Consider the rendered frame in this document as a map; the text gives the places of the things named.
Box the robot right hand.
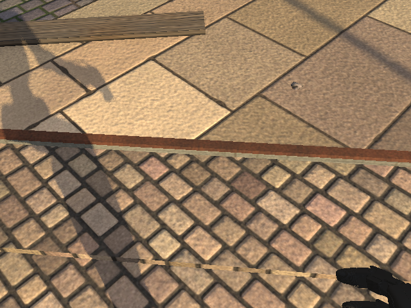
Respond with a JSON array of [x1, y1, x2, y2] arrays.
[[336, 266, 411, 308]]

